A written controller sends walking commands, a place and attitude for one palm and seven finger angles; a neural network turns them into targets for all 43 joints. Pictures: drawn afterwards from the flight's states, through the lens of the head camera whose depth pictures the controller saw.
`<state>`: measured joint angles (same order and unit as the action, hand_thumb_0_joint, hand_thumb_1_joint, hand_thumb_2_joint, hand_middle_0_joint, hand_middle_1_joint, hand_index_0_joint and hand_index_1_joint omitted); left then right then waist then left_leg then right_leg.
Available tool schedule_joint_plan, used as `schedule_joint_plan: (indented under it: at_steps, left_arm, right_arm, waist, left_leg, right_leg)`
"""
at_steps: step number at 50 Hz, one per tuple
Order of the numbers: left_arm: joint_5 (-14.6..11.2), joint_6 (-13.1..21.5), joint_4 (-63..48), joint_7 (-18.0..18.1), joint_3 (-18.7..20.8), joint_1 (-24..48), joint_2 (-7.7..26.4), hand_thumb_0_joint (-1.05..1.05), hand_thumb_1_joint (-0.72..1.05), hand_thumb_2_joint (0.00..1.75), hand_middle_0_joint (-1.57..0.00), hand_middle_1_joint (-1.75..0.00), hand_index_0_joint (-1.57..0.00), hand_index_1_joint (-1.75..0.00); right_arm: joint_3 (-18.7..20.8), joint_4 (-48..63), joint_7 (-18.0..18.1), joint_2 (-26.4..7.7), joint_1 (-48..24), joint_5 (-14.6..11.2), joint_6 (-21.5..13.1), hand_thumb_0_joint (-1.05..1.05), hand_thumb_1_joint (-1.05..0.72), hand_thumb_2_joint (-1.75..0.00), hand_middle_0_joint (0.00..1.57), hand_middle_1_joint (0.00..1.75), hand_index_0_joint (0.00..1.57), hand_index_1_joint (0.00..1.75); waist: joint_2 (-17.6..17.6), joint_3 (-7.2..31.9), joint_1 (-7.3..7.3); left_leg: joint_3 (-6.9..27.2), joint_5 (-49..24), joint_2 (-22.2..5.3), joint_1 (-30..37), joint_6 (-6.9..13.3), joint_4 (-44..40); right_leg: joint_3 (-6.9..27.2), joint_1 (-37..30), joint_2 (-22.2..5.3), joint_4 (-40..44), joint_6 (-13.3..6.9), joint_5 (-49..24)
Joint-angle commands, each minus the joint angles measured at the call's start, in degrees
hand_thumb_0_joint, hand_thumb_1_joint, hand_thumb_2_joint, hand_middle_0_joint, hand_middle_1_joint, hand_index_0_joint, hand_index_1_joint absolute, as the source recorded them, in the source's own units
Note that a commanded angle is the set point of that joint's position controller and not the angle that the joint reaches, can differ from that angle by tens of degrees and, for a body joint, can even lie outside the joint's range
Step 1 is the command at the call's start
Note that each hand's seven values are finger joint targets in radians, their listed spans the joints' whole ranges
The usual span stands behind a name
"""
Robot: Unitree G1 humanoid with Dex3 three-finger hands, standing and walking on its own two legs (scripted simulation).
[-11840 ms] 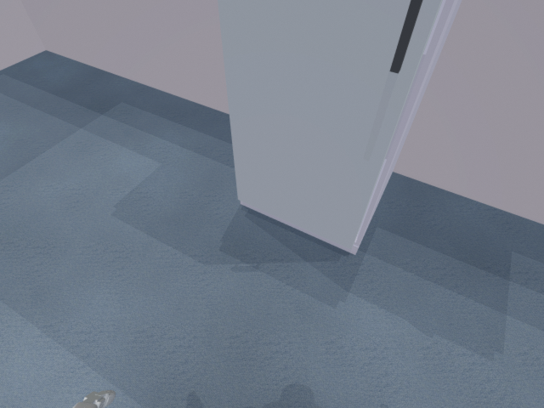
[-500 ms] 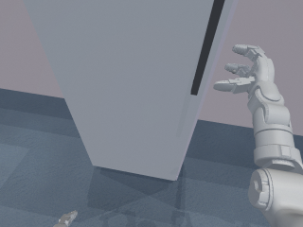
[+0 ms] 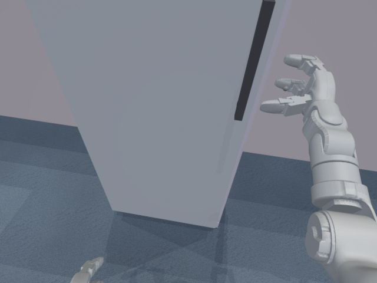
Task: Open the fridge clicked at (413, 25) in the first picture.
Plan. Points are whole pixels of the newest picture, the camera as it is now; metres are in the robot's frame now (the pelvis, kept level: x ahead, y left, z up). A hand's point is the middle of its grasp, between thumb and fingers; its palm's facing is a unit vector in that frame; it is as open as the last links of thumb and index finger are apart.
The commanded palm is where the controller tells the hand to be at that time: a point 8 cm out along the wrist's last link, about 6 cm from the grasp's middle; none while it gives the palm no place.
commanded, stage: feel for the door with the fingertips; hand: right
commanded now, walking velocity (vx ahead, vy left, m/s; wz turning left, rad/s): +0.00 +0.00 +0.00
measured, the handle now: (250, 65) +0.51 -0.09 +0.24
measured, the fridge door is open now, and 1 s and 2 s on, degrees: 0 0 0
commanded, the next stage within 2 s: slide the fingers in behind the handle in 0.78 s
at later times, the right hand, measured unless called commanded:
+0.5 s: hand (265, 83) +0.46 -0.11 +0.23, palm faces +0.11 +0.99 +0.02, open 14.0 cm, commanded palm +0.43 -0.17 +0.23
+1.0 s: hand (270, 80) +0.47 -0.12 +0.23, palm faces +0.11 +0.99 +0.01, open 14.0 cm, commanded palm +0.44 -0.16 +0.23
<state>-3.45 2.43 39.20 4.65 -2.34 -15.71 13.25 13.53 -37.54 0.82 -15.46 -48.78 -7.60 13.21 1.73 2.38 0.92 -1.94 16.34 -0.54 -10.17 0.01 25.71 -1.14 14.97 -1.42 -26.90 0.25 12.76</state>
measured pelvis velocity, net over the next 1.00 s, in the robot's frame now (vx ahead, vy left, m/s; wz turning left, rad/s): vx -0.01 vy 0.00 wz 0.00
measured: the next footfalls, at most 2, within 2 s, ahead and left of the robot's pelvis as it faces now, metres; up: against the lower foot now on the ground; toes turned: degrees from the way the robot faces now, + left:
none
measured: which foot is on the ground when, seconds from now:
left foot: down 0.00-1.00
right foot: down 0.00-1.00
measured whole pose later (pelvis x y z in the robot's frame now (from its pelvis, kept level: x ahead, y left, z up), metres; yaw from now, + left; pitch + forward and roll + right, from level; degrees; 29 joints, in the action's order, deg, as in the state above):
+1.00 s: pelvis -0.01 +0.00 +0.00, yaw +0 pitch +3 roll +0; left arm -2.6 5.5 42.5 3.5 -0.9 -19.3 14.0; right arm 12.3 -51.9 4.4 -14.3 -58.9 -6.1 7.1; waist 1.7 2.8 2.3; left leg -2.1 16.3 -0.6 -13.8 -0.1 27.3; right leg -0.9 18.7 -1.3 -28.4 0.1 12.6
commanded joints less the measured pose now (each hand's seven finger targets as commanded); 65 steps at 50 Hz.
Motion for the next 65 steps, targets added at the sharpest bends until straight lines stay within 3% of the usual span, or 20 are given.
schedule_joint_plan:
  at_steps: [1, 4, 11, 14, 16, 19, 23, 24, 27, 28, 31, 35, 44, 50, 53, 55, 58, 61, 63, 65]
  left_arm:
    - [-0.1, 3.2, -6.9, 0.7, 2.9, 3.1, 7.4, 0.0, 0.9, 0.9, -0.2, -0.3, -0.2, -0.3]
    - [0.1, 3.5, -6.6, 0.6, 3.0, 2.8, 7.6, 0.0, 0.9, 0.9, -0.2, -0.3, -0.2, -0.3]
    - [0.4, 4.3, -6.1, 0.0, 3.1, 2.6, 6.9, 0.0, 0.9, 0.9, -0.2, -0.3, -0.2, -0.3]
    - [0.7, 4.1, -6.0, -0.2, 3.1, 2.5, 7.2, 0.0, 0.9, 0.9, -0.2, -0.3, -0.2, -0.3]
    - [0.8, 4.0, -5.7, -0.3, 3.0, 2.3, 6.8, 0.0, 0.9, 0.9, -0.2, -0.3, -0.2, -0.3]
    - [1.1, 3.4, -5.9, -0.1, 3.1, 2.1, 7.3, 0.0, 0.9, 0.9, -0.2, -0.3, -0.2, -0.3]
    - [1.0, 3.2, -5.7, 0.1, 3.2, 1.4, 7.3, 0.0, 0.9, 0.9, -0.2, -0.3, -0.2, -0.3]
    - [1.0, 3.5, -5.9, 0.1, 3.2, 1.4, 7.1, 0.0, 0.9, 0.9, -0.2, -0.3, -0.2, -0.3]
    - [0.9, 3.6, -5.3, 0.2, 3.3, 0.5, 7.2, 0.0, 0.9, 0.9, -0.2, -0.3, -0.2, -0.3]
    - [1.0, 3.7, -5.2, 0.2, 3.6, 0.1, 7.6, 0.0, 0.9, 0.9, -0.2, -0.3, -0.2, -0.3]
    - [0.8, 4.0, -5.0, 0.2, 3.4, -0.3, 7.3, 0.0, 0.9, 0.9, -0.2, -0.3, -0.2, -0.3]
    - [0.7, 4.5, -4.4, 0.0, 3.7, -1.0, 7.6, 0.0, 0.9, 0.9, -0.2, -0.3, -0.2, -0.3]
    - [1.0, 5.3, -3.4, -0.5, 4.1, -2.9, 8.1, 0.0, 0.9, 0.9, -0.2, -0.3, -0.2, -0.3]
    - [0.7, 6.0, -3.2, -0.8, 3.9, -2.9, 7.9, 0.0, 0.9, 0.9, -0.2, -0.3, -0.2, -0.3]
    - [1.0, 6.3, -3.4, -0.9, 4.1, -3.0, 8.2, 0.0, 0.9, 0.9, -0.2, -0.3, -0.2, -0.3]
    - [0.6, 6.5, -3.6, -1.0, 3.9, -2.2, 7.7, 0.0, 0.9, 0.9, -0.2, -0.3, -0.2, -0.3]
    - [0.7, 6.5, -3.5, -1.0, 3.9, -2.1, 8.1, 0.0, 0.9, 0.9, -0.2, -0.3, -0.2, -0.3]
    - [0.6, 6.8, -3.7, -1.2, 3.7, -1.4, 7.4, 0.0, 0.9, 0.9, -0.2, -0.3, -0.2, -0.3]
    - [0.8, 6.7, -3.6, -1.2, 3.9, -1.6, 7.9, 0.0, 0.9, 0.9, -0.2, -0.3, -0.2, -0.3]
    - [0.6, 6.5, -4.0, -1.1, 3.8, -0.7, 7.5, 0.0, 0.9, 0.9, -0.2, -0.3, -0.2, -0.3]
  right_arm:
    - [-1.5, 12.5, -1.4, -7.1, -32.4, -1.6, -3.0, 0.0, 0.5, -0.3, 0.3, 1.2, 0.3, 1.2]
    - [0.5, 11.2, -0.3, -8.7, -31.4, -1.8, -2.7, 0.0, 0.5, -0.3, 0.3, 1.2, 0.3, 1.2]
    - [-1.4, 12.8, 2.4, -5.4, -34.6, -0.8, -4.5, 0.0, 0.5, -0.3, 0.3, 1.2, 0.3, 1.2]
    - [0.7, 12.3, 3.7, -7.8, -34.0, -0.2, -4.7, 0.0, 0.5, -0.3, 0.3, 1.2, 0.3, 1.2]
    - [-0.3, 11.6, 4.2, -6.7, -35.2, 0.5, -4.5, 0.0, 0.5, -0.3, 0.3, 1.2, 0.3, 1.2]
    - [3.3, 9.1, 4.9, -10.6, -33.4, 0.9, -4.3, 0.0, 0.5, -0.3, 0.3, 1.2, 0.3, 1.2]
    - [0.4, 6.8, 4.3, -8.1, -35.8, 1.5, -4.8, 0.0, 0.5, -0.3, 0.3, 1.2, 0.3, 1.2]
    - [0.1, 7.9, 4.1, -7.8, -37.2, 1.4, -5.4, 0.0, 0.5, -0.3, 0.3, 1.2, 0.3, 1.2]
    - [0.0, 5.7, 3.1, -7.6, -37.5, 0.7, -5.7, 0.0, 0.5, -0.3, 0.3, 1.2, 0.3, 1.2]
    - [1.1, 4.0, 2.9, -8.7, -36.3, 0.7, -6.0, 0.0, 0.5, -0.3, 0.3, 1.2, 0.3, 1.2]
    - [-0.8, 4.5, 2.2, -7.5, -39.6, 0.9, -6.7, 0.0, 0.5, -0.3, 0.3, 1.2, 0.3, 1.2]
    - [-1.2, 3.1, 2.1, -7.0, -41.7, 0.3, -7.7, 0.0, 0.5, -0.3, 0.3, 1.2, 0.3, 1.2]
    - [-0.2, 0.6, 2.8, -8.3, -44.6, 1.0, -10.1, 0.0, 0.5, -0.3, 0.3, 1.2, 0.3, 1.2]
    - [-3.2, -0.4, 2.3, -4.3, -44.5, 0.4, -10.8, 0.0, 0.5, -0.3, 0.3, 1.2, 0.3, 1.2]
    - [-0.8, -0.1, 2.6, -6.2, -42.0, 0.3, -10.8, 0.0, 0.5, -0.3, 0.3, 1.2, 0.3, 1.2]
    - [-3.4, 1.9, 2.4, -3.7, -43.4, 0.4, -10.8, 0.0, 0.5, -0.3, 0.3, 1.2, 0.3, 1.2]
    - [-2.3, 0.8, 2.9, -4.7, -41.7, 0.3, -10.0, 0.0, 0.5, -0.3, 0.3, 1.2, 0.3, 1.2]
    - [-5.0, 3.8, 3.2, -1.2, -43.1, 0.2, -9.7, 0.0, 0.5, -0.3, 0.3, 1.2, 0.3, 1.2]
    - [-3.3, 2.8, 3.4, -2.7, -40.5, -0.2, -9.1, 0.0, 0.5, -0.3, 0.3, 1.2, 0.3, 1.2]
    - [-3.7, 5.5, 3.3, -2.3, -41.5, -0.3, -8.9, 0.0, 0.5, -0.3, 0.3, 1.2, 0.3, 1.2]
  waist:
    - [-2.4, 16.7, 1.49]
    - [-3.2, 16.6, 0.69]
    - [-2.3, 18.0, 0.98]
    - [-2.7, 18.6, 0.12]
    - [-2.0, 17.6, 0.54]
    - [-5.2, 18.0, -0.29]
    - [-5.6, 15.8, 1.17]
    - [-3.5, 16.5, 1.26]
    - [-4.0, 16.9, 1.78]
    - [-6.6, 17.0, 1.51]
    - [-2.1, 17.0, 2.16]
    - [-2.7, 17.4, 2.81]
    - [-2.6, 19.2, 2.87]
    - [-2.4, 17.7, 3.44]
    - [-3.6, 19.5, 2.38]
    - [-0.6, 18.7, 2.84]
    - [-3.3, 17.6, 2.52]
    - [-0.7, 18.9, 2.88]
    - [-4.9, 18.9, 2.15]
    - [-3.4, 19.7, 2.12]
  left_leg:
    - [-0.5, -19.5, 1.6, -1.2, 0.9, -3.1]
    - [-0.3, -18.2, 1.4, -0.8, 0.8, -3.3]
    - [-0.4, -17.5, 1.6, -1.3, 1.0, -2.9]
    - [-0.2, -17.8, 1.5, 0.2, 1.0, -2.8]
    - [-0.3, -17.9, 1.5, -0.3, 1.0, -2.8]
    - [0.0, -19.1, 1.3, 1.7, 0.8, -2.8]
    - [0.0, -17.2, 1.3, -0.2, 0.6, -3.6]
    - [0.2, -18.1, 1.3, -0.4, 0.7, -3.3]
    - [0.2, -19.1, 1.4, -0.9, 0.7, -3.2]
    - [0.2, -18.8, 1.4, -0.2, 0.4, -3.5]
    - [0.3, -18.9, 1.3, -1.5, 0.7, -3.1]
    - [0.2, -17.9, 1.5, -2.7, 0.7, -3.1]
    - [-0.1, -17.9, 1.7, -3.3, 0.9, -2.0]
    - [-0.4, -15.8, 1.9, -5.5, 1.0, -2.0]
    - [-0.6, -16.3, 2.0, -4.3, 1.0, -1.7]
    - [-0.5, -15.7, 1.9, -5.5, 1.1, -1.7]
    - [-0.5, -14.0, 2.0, -5.5, 0.9, -2.1]
    - [-0.6, -14.9, 2.0, -6.2, 1.1, -1.7]
    - [-0.9, -15.1, 2.1, -4.6, 1.1, -1.8]
    - [-0.6, -17.0, 1.9, -3.7, 1.0, -1.4]
  right_leg:
    - [1.0, -11.6, 1.2, 0.9, -2.7, -14.3]
    - [1.1, -10.3, 1.3, 1.1, -2.8, -13.3]
    - [1.1, -11.5, 1.1, 1.1, -2.6, -13.5]
    - [0.9, -10.4, 1.2, 1.5, -2.6, -13.7]
    - [0.7, -10.2, 1.2, 1.6, -2.4, -13.5]
    - [0.3, -8.5, 1.2, 1.8, -2.7, -13.7]
    - [0.1, -8.5, 1.1, 1.8, -2.8, -11.7]
    - [0.0, -9.3, 1.1, 1.7, -2.8, -12.6]
    - [0.1, -9.7, 1.2, 1.3, -2.8, -12.9]
    - [0.1, -8.8, 1.2, 1.2, -3.0, -12.5]
    - [0.1, -9.6, 1.3, 1.0, -2.8, -12.7]
    - [0.6, -9.8, 1.3, 0.5, -2.8, -12.2]
    - [1.1, -9.9, 1.2, 0.0, -2.6, -13.3]
    - [1.5, -10.3, 0.9, -0.1, -2.4, -12.0]
    - [1.5, -10.4, 0.9, -0.2, -2.4, -12.9]
    - [1.5, -11.1, 0.8, -0.2, -2.2, -12.6]
    - [1.5, -9.8, 0.8, 0.1, -2.4, -10.8]
    - [1.7, -11.9, 0.8, -0.2, -2.2, -12.1]
    - [1.9, -10.7, 0.8, -0.1, -2.3, -12.4]
    - [1.5, -10.9, 0.9, -0.1, -2.3, -13.4]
